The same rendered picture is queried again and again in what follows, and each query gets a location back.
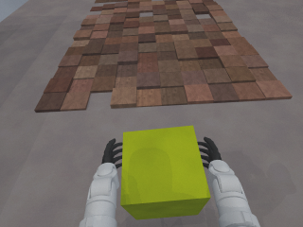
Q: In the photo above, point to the robot right hand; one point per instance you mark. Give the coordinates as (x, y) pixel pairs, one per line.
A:
(211, 151)

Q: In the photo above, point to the robot right forearm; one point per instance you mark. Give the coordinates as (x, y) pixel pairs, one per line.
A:
(230, 199)

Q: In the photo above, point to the robot left hand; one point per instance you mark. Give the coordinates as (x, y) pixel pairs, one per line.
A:
(109, 154)

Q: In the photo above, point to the robot left forearm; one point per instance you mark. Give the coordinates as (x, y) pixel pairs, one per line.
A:
(100, 207)

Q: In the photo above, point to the carton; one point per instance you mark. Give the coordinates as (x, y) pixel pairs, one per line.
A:
(162, 174)

